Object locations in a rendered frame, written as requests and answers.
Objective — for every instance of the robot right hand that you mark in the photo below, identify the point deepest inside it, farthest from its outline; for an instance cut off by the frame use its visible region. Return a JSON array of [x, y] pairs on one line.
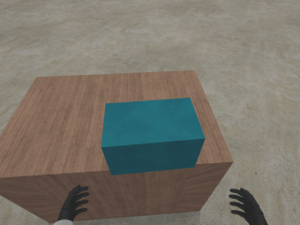
[[252, 211]]

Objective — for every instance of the pedestal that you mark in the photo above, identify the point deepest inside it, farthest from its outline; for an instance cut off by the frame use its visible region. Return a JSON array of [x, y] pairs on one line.
[[52, 143]]

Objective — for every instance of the carton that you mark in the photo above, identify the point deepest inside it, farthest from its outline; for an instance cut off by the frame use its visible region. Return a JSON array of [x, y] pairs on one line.
[[151, 135]]

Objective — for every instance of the robot left hand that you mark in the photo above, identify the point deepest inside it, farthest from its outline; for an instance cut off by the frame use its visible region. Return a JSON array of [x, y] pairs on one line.
[[68, 210]]

